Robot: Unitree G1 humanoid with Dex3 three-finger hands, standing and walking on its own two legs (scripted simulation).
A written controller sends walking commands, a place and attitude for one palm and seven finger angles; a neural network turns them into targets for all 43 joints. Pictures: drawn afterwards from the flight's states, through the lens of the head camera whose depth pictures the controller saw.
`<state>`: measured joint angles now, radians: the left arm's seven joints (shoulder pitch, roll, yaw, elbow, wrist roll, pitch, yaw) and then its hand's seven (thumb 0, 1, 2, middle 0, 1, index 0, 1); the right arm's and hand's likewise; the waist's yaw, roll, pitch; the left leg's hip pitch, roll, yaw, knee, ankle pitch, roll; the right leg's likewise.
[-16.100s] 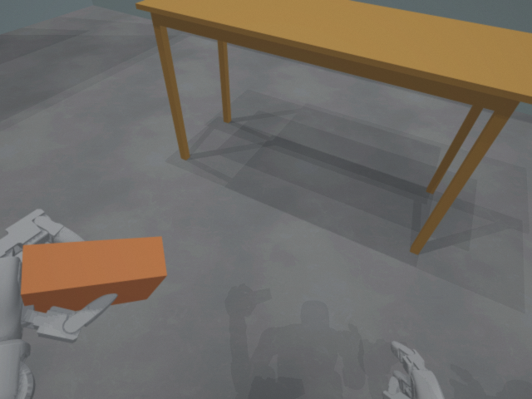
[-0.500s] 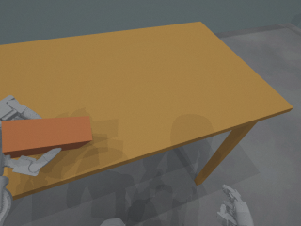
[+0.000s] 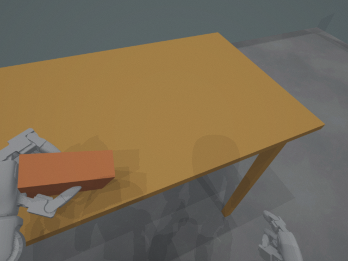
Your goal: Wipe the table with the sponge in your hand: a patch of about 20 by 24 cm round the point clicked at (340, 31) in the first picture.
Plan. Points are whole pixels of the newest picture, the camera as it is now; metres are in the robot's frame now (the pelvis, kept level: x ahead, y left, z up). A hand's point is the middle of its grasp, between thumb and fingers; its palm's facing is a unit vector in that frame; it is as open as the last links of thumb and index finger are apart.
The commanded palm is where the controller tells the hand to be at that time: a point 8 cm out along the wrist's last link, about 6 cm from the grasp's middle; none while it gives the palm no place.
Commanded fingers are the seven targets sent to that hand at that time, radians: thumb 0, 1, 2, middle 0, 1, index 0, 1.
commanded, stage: come to a stop and stand still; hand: left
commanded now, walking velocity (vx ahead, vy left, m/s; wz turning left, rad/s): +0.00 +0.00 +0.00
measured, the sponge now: (82, 173) +0.24 +0.19 +0.13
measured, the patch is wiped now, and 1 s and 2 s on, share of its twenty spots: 0.00 0.00 0.00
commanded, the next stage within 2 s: look again from close up in 0.62 s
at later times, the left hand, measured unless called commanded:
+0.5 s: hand (8, 160) +0.24 +0.30 +0.16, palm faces +0.39 -0.84 -0.38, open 9.1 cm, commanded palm +0.17 +0.32 +0.18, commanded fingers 0.00 0.10 1.30 -1.20 -1.60 -1.20 -1.60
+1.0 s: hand (10, 167) +0.23 +0.29 +0.16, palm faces +0.40 -0.83 -0.38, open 9.1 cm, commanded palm +0.17 +0.32 +0.18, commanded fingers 0.00 0.10 1.30 -1.20 -1.60 -1.20 -1.60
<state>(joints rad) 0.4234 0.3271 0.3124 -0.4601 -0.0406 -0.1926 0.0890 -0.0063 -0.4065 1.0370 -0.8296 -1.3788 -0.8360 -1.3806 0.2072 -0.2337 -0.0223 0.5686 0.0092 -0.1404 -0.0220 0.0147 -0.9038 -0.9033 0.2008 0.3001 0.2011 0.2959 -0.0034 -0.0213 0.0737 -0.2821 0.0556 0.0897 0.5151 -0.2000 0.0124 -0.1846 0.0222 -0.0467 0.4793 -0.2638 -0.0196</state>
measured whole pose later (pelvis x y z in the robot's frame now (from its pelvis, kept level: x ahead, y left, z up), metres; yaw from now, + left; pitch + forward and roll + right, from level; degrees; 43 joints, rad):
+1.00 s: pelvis +0.01 +0.04 +0.00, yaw +1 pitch -2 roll -2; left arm 0.43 0.36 0.35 -0.48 -0.03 -0.18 0.12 0.00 -0.40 1.04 -0.83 -1.39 -0.83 -1.39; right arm 0.20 -0.19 0.01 0.58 0.02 -0.11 -0.04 0.01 -0.90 -0.90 0.20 0.30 0.20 0.30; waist 0.02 -0.01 0.09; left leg -0.24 0.01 0.09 0.47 -0.20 0.06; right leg -0.11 -0.02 -0.05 0.37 -0.22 0.03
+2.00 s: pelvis -0.01 -0.03 +0.00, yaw +1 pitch +0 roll -2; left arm 0.51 0.44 0.43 -0.61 -0.09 -0.20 0.08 0.00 -0.41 1.04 -0.83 -1.39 -0.83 -1.39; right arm 0.18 -0.20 -0.03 0.54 0.02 -0.09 -0.05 0.01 -0.90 -0.90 0.20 0.30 0.20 0.30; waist 0.00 0.00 0.14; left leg -0.36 0.11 0.04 0.56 -0.19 -0.03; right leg -0.24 0.08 -0.08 0.48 -0.25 -0.06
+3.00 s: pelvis -0.02 -0.02 -0.01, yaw +1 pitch +0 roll -2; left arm 0.51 0.46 0.46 -0.62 -0.07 -0.27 0.09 0.00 -0.41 1.05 -0.83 -1.39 -0.83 -1.39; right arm 0.15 -0.18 -0.04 0.58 0.01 -0.11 -0.05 0.01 -0.90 -0.90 0.20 0.30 0.20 0.30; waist -0.01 0.00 0.14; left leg -0.40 0.09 0.01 0.60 -0.20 -0.02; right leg -0.27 0.08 -0.09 0.52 -0.25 -0.06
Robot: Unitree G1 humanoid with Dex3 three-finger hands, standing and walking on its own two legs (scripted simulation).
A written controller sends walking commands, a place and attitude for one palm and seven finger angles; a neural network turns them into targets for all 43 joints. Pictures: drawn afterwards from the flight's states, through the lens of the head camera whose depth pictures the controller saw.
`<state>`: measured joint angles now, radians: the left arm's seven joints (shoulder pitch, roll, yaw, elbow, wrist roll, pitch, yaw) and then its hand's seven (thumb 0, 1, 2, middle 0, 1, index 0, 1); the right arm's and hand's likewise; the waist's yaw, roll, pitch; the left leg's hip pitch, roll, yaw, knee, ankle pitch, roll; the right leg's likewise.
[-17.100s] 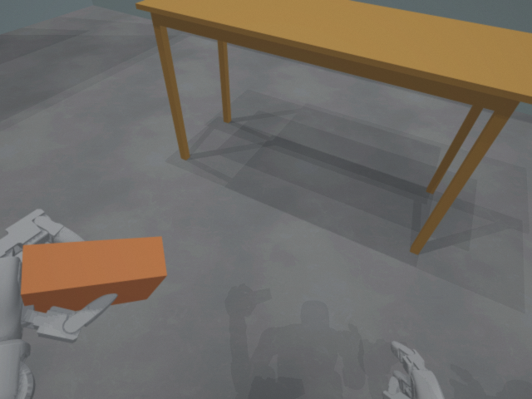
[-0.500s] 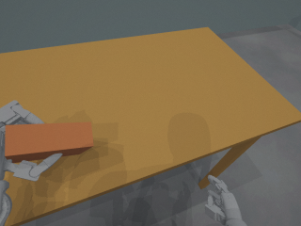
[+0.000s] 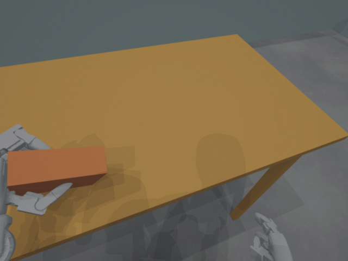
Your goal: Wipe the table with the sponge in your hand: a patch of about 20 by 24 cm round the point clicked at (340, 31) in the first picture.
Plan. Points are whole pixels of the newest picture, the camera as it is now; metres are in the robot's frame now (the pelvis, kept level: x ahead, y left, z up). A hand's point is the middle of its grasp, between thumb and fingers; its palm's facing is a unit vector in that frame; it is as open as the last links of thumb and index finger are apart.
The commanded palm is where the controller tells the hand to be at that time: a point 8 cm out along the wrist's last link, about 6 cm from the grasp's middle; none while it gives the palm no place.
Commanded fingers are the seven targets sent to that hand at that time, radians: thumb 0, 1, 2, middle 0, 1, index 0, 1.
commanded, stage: shuffle to correct the standing spot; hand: left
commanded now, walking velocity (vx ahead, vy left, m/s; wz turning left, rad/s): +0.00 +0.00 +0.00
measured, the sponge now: (72, 169) +0.24 +0.21 +0.13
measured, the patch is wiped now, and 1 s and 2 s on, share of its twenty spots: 0.00 0.00 0.00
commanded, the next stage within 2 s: none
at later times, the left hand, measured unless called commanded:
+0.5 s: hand (56, 172) +0.22 +0.22 +0.16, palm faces +0.36 -0.85 -0.39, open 9.1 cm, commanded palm +0.16 +0.25 +0.17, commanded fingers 0.00 0.10 1.30 -1.20 -1.60 -1.20 -1.60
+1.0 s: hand (83, 183) +0.20 +0.17 +0.16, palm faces +0.28 -0.83 -0.48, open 9.1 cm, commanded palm +0.14 +0.21 +0.17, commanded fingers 0.00 0.10 1.30 -1.20 -1.60 -1.20 -1.60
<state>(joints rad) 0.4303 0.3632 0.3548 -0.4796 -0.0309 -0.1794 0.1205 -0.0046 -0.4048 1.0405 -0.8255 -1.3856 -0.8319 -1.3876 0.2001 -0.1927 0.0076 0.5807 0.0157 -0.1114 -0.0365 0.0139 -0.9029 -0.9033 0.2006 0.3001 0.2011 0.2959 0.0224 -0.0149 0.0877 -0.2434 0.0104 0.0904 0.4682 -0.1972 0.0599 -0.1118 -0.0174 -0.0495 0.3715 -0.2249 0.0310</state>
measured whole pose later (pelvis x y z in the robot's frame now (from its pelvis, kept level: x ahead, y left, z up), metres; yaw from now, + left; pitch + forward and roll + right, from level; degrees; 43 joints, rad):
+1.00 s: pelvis -0.02 -0.07 -0.01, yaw -1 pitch +0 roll -2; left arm 0.51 0.44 0.43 -0.61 -0.09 -0.20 0.08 0.00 -0.41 1.04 -0.83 -1.39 -0.83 -1.39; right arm 0.18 -0.20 -0.03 0.54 0.02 -0.09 -0.05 0.01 -0.90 -0.90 0.20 0.30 0.20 0.30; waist 0.00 0.00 0.14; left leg -0.36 0.11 0.04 0.56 -0.19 -0.03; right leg -0.24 0.08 -0.08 0.48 -0.25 -0.06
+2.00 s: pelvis -0.03 -0.06 -0.01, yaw +0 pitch +0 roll -2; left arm 0.51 0.46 0.46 -0.62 -0.07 -0.27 0.09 0.00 -0.41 1.05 -0.83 -1.39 -0.83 -1.39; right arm 0.15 -0.18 -0.04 0.58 0.01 -0.11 -0.05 0.01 -0.90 -0.90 0.20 0.30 0.20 0.30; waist -0.01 0.00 0.14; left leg -0.40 0.09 0.01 0.60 -0.20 -0.02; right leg -0.27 0.08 -0.09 0.52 -0.25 -0.06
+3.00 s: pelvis -0.05 -0.13 -0.01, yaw -1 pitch -1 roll -1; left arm 0.51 0.35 0.36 -0.56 -0.05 -0.14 0.15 0.00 -0.41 1.05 -0.83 -1.39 -0.83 -1.39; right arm 0.18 -0.20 -0.01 0.60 0.03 -0.06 -0.02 0.01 -0.90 -0.90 0.20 0.30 0.20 0.30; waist 0.00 0.02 0.12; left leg -0.34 0.03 0.00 0.83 -0.43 0.00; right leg -0.26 0.01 -0.09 0.51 -0.24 -0.04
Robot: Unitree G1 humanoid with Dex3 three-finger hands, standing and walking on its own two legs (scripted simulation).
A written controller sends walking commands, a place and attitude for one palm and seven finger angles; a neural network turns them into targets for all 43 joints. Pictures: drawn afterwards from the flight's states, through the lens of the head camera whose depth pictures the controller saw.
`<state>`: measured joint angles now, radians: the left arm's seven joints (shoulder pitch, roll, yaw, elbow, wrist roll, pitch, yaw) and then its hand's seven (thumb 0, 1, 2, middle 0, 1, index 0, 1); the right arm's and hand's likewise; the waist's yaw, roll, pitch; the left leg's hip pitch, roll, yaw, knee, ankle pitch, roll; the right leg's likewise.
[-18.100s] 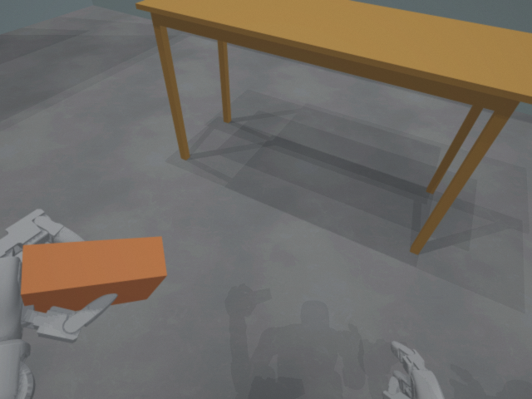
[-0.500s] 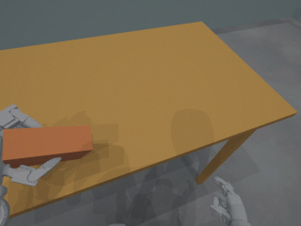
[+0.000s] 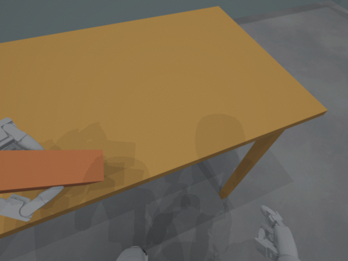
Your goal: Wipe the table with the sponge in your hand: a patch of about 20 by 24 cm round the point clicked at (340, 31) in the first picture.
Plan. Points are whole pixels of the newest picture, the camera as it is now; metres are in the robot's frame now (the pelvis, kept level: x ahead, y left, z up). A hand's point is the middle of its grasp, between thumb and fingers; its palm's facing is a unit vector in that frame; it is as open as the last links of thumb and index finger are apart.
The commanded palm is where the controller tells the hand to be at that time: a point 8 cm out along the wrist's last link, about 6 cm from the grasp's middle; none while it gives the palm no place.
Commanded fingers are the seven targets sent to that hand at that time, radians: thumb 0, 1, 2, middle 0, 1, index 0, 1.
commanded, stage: shuffle to correct the standing spot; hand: left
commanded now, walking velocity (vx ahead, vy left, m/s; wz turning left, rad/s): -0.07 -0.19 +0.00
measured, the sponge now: (65, 170) +0.24 +0.20 +0.14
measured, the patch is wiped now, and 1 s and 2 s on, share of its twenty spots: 0.00 0.00 0.00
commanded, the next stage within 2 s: come to a stop and stand still in 1.70 s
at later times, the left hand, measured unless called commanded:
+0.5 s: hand (25, 163) +0.23 +0.25 +0.17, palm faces +0.31 -0.85 -0.43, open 9.1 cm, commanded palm +0.18 +0.29 +0.18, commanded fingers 0.00 0.10 1.30 -1.20 -1.60 -1.20 -1.60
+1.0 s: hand (16, 175) +0.21 +0.24 +0.18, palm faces +0.30 -0.81 -0.50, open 9.1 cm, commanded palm +0.15 +0.29 +0.18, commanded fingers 0.00 0.10 1.30 -1.20 -1.60 -1.20 -1.60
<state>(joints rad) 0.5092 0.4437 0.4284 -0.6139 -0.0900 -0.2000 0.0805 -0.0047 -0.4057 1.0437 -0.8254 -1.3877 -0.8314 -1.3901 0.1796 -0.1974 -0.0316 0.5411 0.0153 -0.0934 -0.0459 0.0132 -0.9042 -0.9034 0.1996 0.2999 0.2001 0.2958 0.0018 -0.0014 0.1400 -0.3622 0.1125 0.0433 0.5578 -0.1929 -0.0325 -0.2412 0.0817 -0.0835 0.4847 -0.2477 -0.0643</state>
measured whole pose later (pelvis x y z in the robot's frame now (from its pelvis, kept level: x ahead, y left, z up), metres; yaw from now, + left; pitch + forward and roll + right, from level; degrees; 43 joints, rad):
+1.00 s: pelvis -0.01 +0.01 +0.00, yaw +0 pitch +0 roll -2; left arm 0.51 0.46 0.46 -0.62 -0.07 -0.27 0.09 0.00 -0.41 1.05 -0.83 -1.39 -0.83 -1.39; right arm 0.15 -0.18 -0.04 0.58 0.01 -0.11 -0.05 0.01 -0.90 -0.90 0.20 0.30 0.20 0.30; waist -0.01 0.00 0.14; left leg -0.40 0.09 0.01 0.60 -0.20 -0.02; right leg -0.27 0.08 -0.09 0.52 -0.25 -0.06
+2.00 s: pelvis -0.03 -0.06 +0.00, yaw -1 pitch -1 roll -1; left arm 0.51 0.35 0.36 -0.56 -0.05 -0.14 0.15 0.00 -0.41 1.05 -0.83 -1.39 -0.83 -1.39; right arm 0.18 -0.20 -0.01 0.60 0.03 -0.06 -0.02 0.01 -0.90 -0.90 0.20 0.30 0.20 0.30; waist 0.00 0.02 0.12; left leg -0.34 0.03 0.00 0.83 -0.43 0.00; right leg -0.26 0.01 -0.09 0.51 -0.24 -0.04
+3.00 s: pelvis -0.04 -0.04 +0.01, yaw -2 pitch -3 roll -1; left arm 0.37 0.36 0.38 -0.40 -0.02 -0.22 0.11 -0.01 -0.41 1.05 -0.82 -1.39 -0.83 -1.40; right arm 0.25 -0.21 0.01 0.58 0.00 -0.16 -0.03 0.01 -0.90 -0.90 0.20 0.30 0.20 0.30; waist 0.04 -0.03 0.05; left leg -0.20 0.00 0.08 0.48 -0.24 0.05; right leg -0.20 -0.01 -0.05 0.43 -0.18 0.00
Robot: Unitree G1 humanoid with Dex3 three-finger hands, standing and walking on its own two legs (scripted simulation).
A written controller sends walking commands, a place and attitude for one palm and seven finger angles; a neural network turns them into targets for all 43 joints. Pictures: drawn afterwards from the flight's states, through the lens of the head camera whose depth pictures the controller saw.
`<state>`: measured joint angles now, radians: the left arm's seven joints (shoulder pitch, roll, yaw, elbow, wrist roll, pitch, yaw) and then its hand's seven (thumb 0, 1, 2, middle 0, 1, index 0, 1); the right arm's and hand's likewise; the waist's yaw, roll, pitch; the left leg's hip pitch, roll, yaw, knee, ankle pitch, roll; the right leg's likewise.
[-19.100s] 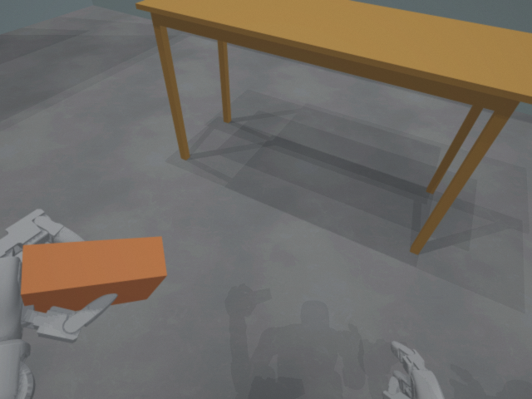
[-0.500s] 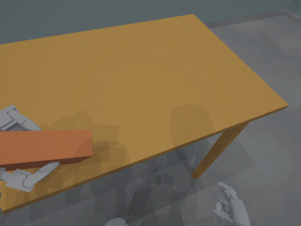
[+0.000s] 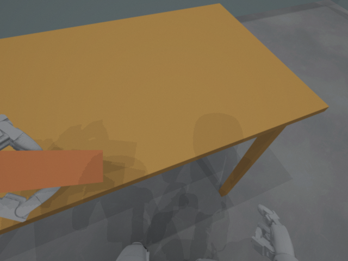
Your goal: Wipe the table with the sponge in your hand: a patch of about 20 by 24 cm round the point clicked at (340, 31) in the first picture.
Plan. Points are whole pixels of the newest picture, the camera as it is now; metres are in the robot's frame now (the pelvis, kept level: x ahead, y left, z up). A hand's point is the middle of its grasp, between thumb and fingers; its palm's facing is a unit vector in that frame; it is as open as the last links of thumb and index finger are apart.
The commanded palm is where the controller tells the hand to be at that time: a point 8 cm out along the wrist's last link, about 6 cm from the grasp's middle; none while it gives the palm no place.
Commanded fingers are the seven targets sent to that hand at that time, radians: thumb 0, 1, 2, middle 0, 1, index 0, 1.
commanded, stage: shuffle to correct the standing spot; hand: left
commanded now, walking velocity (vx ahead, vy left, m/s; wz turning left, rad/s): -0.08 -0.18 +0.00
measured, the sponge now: (62, 168) +0.24 +0.20 +0.15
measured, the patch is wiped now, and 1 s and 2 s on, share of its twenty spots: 0.00 0.00 0.00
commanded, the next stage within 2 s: come to a stop and stand still in 0.70 s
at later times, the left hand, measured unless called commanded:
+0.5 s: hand (10, 198) +0.18 +0.24 +0.17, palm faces +0.36 -0.85 -0.39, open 9.1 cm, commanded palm +0.13 +0.28 +0.19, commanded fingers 0.00 0.10 1.30 -1.20 -1.60 -1.20 -1.60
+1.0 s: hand (73, 188) +0.20 +0.17 +0.16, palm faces +0.35 -0.83 -0.43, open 9.1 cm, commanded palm +0.15 +0.21 +0.19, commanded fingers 0.00 0.10 1.30 -1.20 -1.60 -1.20 -1.60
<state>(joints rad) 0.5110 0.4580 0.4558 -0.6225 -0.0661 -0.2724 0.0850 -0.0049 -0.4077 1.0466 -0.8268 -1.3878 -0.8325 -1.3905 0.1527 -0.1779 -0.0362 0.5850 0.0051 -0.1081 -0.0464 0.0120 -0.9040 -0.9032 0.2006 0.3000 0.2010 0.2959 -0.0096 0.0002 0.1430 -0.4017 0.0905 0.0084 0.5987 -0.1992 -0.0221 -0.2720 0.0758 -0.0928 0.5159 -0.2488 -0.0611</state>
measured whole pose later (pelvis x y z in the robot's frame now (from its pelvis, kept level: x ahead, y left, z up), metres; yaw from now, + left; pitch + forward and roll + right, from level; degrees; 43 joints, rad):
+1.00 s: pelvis -0.02 -0.07 +0.00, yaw -1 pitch -1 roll -1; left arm 0.51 0.35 0.36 -0.56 -0.05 -0.14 0.15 0.00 -0.41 1.05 -0.83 -1.39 -0.83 -1.39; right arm 0.18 -0.20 -0.01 0.60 0.03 -0.06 -0.02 0.01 -0.90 -0.90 0.20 0.30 0.20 0.30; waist 0.00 0.02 0.12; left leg -0.34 0.03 0.00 0.83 -0.43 0.00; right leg -0.26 0.01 -0.09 0.51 -0.24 -0.04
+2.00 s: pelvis -0.03 -0.04 +0.01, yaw -3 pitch -3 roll -1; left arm 0.37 0.36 0.38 -0.40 -0.02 -0.22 0.11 -0.01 -0.41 1.05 -0.82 -1.39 -0.83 -1.40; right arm 0.25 -0.21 0.01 0.58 0.00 -0.16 -0.03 0.01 -0.90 -0.90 0.20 0.30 0.20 0.30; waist 0.04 -0.03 0.05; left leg -0.20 0.00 0.08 0.48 -0.24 0.05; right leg -0.20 -0.01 -0.05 0.43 -0.18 0.00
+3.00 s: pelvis -0.01 -0.09 +0.01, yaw +2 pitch -4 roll +0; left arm 0.19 0.52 0.26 -0.37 0.21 0.21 0.05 -0.01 -0.41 1.05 -0.82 -1.40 -0.83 -1.40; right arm 0.12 -0.25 0.05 0.65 0.01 -0.05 -0.06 0.01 -0.90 -0.90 0.20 0.30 0.20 0.30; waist 0.11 0.09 0.02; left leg -0.17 0.01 -0.01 0.49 -0.25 -0.01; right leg -0.17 0.03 -0.08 0.50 -0.26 -0.05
